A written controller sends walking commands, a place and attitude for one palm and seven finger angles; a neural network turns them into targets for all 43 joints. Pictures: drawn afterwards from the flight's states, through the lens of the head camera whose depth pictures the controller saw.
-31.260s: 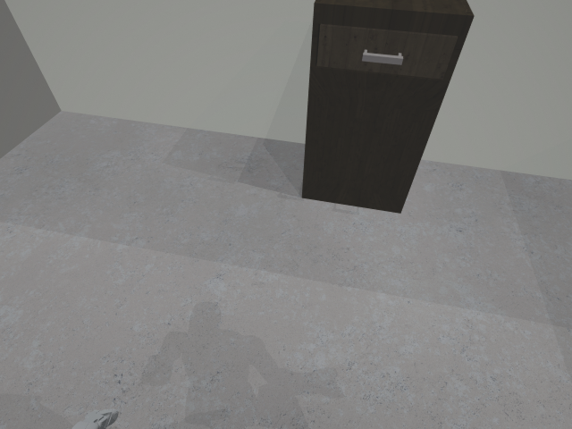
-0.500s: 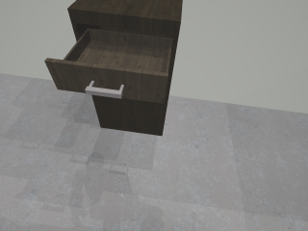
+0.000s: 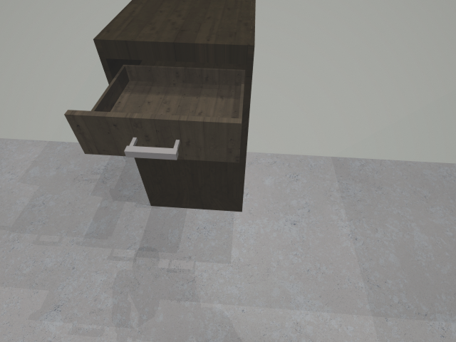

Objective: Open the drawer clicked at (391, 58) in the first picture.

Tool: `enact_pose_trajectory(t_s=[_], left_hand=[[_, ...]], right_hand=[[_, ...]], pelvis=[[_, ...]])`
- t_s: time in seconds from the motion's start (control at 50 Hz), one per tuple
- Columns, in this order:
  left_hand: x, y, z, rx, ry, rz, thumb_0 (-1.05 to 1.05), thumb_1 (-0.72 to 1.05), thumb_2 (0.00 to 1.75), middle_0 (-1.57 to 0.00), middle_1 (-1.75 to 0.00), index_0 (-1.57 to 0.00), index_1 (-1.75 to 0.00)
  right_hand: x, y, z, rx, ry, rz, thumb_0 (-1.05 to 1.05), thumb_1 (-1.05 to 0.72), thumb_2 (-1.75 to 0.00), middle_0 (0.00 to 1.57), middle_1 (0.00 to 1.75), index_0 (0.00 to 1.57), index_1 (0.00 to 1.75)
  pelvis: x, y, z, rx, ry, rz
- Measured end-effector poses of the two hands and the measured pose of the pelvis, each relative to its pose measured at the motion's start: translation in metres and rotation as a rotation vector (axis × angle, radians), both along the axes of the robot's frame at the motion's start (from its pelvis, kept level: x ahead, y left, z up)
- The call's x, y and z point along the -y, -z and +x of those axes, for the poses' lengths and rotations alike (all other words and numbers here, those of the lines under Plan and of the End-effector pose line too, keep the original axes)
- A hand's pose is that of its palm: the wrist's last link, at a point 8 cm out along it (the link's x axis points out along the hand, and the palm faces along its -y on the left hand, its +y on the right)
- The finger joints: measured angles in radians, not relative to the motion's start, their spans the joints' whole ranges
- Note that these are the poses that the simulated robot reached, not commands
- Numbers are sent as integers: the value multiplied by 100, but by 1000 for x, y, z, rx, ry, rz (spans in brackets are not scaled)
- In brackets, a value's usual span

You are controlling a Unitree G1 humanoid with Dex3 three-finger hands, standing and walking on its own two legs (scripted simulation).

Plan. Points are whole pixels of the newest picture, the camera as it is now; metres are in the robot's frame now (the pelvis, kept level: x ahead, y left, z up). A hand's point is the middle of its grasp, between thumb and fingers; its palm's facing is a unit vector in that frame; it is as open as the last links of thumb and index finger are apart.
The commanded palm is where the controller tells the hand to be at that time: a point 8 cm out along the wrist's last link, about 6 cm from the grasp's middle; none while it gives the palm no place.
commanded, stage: let the arm hang, fingers relaxed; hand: left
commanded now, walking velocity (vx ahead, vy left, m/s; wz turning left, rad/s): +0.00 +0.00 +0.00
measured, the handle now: (153, 147) +0.57 +0.22 -0.02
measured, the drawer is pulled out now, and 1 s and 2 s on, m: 0.30 0.30 0.30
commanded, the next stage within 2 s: look to check the result in 0.16 s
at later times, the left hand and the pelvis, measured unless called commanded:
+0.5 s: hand out of the picture +0.01 +0.17 -0.17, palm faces +0.03 -0.98 -0.20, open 7.4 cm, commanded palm none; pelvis +0.01 -0.01 +0.00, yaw +0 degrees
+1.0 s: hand out of the picture +0.06 +0.18 -0.17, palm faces +0.02 -0.97 -0.25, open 7.4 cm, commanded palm none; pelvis +0.03 -0.02 +0.00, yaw +0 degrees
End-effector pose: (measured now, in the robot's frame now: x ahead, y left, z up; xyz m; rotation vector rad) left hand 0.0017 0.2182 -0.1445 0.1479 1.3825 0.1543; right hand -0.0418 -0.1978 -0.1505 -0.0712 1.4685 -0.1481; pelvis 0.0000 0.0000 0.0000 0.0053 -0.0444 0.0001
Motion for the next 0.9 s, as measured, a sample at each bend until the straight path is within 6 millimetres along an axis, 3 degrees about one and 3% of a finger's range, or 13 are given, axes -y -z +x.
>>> enact_pose_trajectory(t_s=[0.44,0.9], left_hand=[[4,-2,-1,-48,-15,2,1,91,89,-20,-30,-20,-30],[-4,-10,43,26,9,46,1,91,89,-20,-30,-20,-30]], right_hand=[[15,-1,29,19,-10,-25,0,-91,-90,20,30,20,30],[43,-3,61,53,-38,-56,0,-91,-90,20,30,20,30]], pelvis=[[5,-1,11,-9,0,-2],[15,-3,23,-14,-6,-2]])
